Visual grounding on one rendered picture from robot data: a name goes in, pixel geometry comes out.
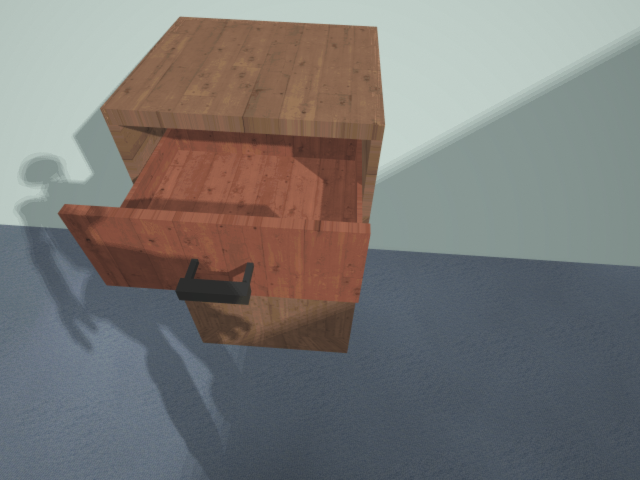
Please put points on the drawer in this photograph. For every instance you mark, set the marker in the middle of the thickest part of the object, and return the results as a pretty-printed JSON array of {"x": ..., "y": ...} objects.
[{"x": 292, "y": 205}]

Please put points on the cabinet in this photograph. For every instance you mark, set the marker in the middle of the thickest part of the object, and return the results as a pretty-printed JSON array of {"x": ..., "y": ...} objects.
[{"x": 265, "y": 77}]

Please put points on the handle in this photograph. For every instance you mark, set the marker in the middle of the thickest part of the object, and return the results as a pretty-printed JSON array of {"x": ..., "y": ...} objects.
[{"x": 190, "y": 289}]

